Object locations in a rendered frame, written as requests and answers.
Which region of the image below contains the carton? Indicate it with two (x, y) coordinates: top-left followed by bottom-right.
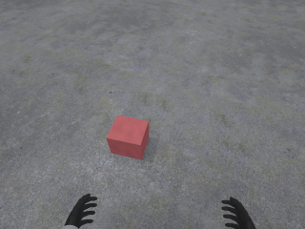
(106, 115), (150, 160)

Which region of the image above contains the robot right hand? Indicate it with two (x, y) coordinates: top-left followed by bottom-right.
(221, 197), (256, 229)

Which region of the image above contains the robot left hand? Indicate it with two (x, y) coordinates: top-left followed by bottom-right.
(64, 193), (97, 229)

